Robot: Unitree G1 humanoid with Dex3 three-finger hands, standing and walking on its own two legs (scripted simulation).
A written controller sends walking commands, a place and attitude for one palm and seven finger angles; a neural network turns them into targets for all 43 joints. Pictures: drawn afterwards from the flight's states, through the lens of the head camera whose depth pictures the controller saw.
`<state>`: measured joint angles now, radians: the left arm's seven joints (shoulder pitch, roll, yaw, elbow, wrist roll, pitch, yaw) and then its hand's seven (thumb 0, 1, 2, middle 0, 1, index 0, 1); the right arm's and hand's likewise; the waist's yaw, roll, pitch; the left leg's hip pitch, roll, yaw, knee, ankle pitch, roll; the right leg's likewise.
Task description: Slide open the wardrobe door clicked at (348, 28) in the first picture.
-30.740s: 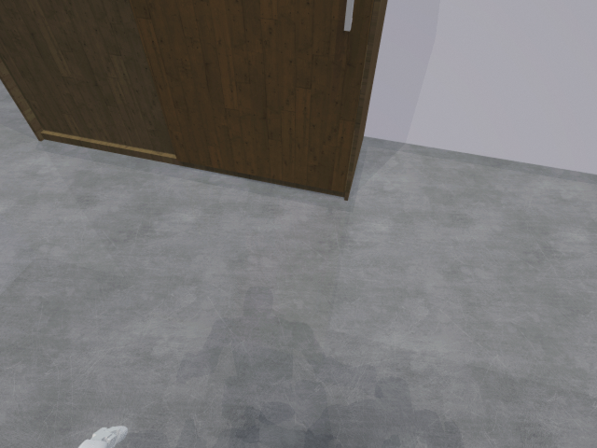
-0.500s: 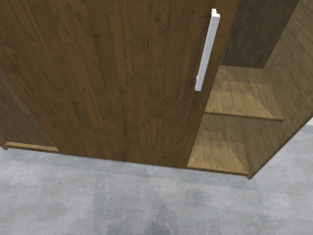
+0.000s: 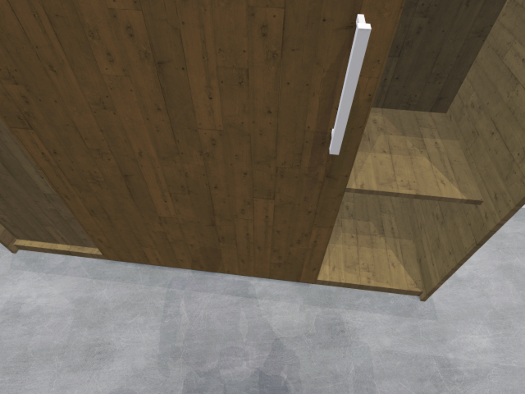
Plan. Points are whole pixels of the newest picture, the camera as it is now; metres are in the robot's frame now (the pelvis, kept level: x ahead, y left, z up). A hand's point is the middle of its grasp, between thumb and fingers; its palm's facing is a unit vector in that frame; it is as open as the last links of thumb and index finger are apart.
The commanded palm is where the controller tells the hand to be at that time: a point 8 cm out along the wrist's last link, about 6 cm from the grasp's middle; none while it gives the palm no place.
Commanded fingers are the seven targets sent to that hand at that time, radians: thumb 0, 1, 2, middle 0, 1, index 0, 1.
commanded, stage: look to check the result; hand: right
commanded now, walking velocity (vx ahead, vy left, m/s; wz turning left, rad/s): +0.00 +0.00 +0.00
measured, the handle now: (346, 92) +0.60 -0.11 +0.15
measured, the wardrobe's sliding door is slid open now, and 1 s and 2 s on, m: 0.43 0.43 0.43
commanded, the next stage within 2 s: stand and wait in 0.38 s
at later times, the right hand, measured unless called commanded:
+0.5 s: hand out of the picture +0.02 -0.17 -0.18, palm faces +0.01 +0.98 -0.20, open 7.4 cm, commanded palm none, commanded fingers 0.00 -0.90 -0.90 0.20 0.30 0.20 0.30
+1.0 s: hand out of the picture +0.02 -0.18 -0.17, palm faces +0.00 +0.98 -0.22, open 7.4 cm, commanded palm none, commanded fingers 0.00 -0.90 -0.90 0.20 0.30 0.20 0.30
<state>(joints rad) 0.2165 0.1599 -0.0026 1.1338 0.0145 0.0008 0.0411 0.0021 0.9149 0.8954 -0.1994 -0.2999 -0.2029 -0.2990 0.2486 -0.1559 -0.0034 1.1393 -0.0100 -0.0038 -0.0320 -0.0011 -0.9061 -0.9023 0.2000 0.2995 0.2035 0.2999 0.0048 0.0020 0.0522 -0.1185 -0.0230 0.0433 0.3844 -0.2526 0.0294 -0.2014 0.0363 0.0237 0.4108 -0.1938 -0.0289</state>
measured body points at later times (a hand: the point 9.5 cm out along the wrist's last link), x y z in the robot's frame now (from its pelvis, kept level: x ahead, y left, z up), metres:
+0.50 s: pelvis +0.01 +0.01 +0.00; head +0.02 +0.00 +0.45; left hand +0.02 +0.23 -0.16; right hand +0.02 -0.22 -0.16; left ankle -0.03 +0.10 -0.74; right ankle +0.02 -0.10 -0.74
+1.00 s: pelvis +0.00 +0.01 +0.00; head +0.02 +0.01 +0.45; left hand +0.02 +0.25 -0.16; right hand +0.02 -0.23 -0.16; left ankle -0.03 +0.10 -0.74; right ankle +0.02 -0.10 -0.74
